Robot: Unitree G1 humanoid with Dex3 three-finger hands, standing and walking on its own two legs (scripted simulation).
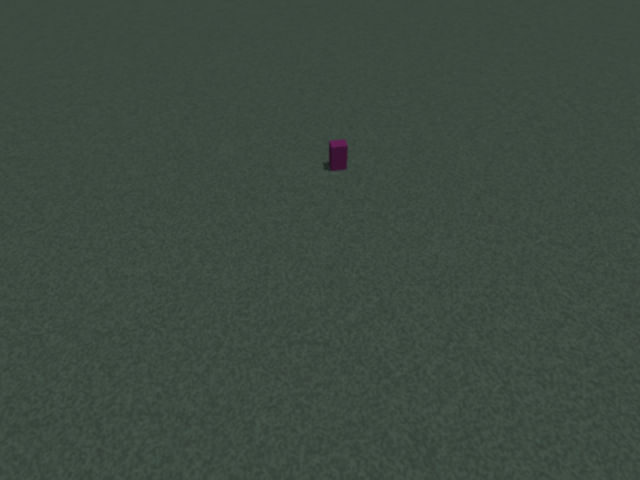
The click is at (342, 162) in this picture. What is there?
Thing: carton on end
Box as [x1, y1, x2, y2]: [329, 139, 347, 170]
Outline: 344,139 329,141 329,164 331,170 346,168 347,145
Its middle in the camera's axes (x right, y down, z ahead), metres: +0.09 -0.42 +1.95
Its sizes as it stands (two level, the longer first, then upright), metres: 0.079 0.058 0.141
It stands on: the floor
